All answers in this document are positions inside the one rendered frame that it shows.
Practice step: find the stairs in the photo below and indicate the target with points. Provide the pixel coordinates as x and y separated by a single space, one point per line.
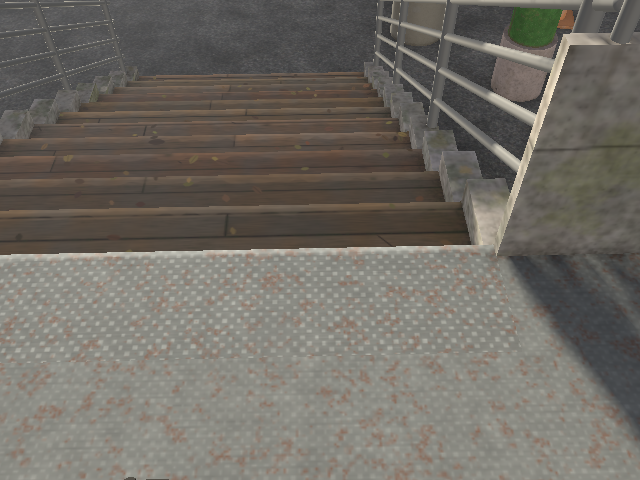
223 162

